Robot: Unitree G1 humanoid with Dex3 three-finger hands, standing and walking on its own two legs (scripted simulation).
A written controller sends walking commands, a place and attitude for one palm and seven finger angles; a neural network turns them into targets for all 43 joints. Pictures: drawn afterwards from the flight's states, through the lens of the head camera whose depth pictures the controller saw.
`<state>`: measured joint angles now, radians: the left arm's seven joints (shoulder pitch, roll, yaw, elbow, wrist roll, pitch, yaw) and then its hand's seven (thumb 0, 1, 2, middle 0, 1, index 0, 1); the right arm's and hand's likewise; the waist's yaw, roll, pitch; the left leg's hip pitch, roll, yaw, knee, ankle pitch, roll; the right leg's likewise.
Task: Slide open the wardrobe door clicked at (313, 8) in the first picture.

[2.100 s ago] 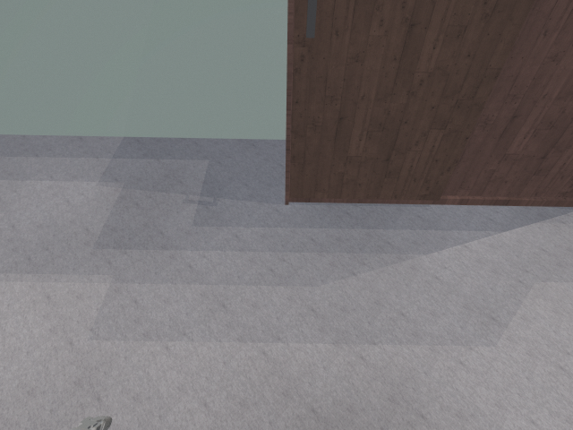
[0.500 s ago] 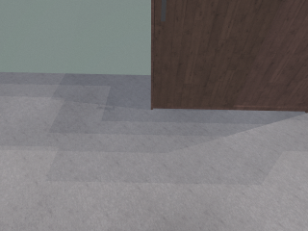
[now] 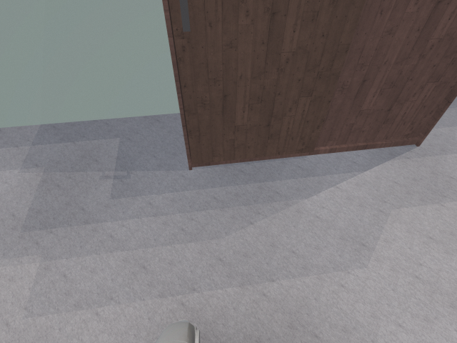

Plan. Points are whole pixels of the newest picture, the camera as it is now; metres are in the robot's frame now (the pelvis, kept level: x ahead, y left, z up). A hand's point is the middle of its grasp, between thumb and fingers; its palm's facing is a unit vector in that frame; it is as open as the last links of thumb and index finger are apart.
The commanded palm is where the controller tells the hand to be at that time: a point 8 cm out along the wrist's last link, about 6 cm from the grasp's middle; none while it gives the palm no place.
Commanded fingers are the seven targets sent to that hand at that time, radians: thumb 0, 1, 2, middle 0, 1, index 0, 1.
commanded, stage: walk to a spot facing it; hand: left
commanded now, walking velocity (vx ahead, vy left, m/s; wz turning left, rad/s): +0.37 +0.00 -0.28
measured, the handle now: out of the picture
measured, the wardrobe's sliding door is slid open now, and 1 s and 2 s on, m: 0.00 0.00 0.00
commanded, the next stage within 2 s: turn to face it in 0.62 s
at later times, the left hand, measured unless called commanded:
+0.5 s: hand (148, 248) +0.34 +0.23 -0.16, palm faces -0.18 -0.96 -0.20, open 7.4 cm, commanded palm none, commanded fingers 0.00 0.90 0.90 -0.20 -0.30 -0.20 -0.30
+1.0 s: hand (212, 189) +0.54 +0.10 -0.17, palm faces -0.33 -0.93 -0.18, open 7.2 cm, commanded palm none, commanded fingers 0.00 0.90 0.90 -0.20 -0.30 -0.20 -0.30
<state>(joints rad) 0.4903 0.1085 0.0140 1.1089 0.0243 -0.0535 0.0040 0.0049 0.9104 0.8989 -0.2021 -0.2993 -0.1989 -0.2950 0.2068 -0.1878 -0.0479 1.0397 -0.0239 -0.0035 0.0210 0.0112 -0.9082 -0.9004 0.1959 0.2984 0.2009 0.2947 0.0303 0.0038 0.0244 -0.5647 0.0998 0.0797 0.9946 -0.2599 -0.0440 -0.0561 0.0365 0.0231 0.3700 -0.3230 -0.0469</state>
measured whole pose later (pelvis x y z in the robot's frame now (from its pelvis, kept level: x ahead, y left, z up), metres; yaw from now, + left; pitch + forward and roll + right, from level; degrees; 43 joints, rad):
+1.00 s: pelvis +0.38 -0.03 -0.01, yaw -19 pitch -1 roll -2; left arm 0.15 0.17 0.03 0.99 0.02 -0.02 0.02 0.00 0.94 0.90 -0.20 -0.30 -0.20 -0.30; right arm 0.26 -0.16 -0.03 1.02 -0.02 0.01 -0.02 0.01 -0.92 -0.90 0.19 0.30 0.20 0.29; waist -0.05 0.02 0.04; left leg -0.48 0.11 0.07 0.89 -0.33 -0.05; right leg -0.23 0.00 -0.17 0.49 -0.24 -0.05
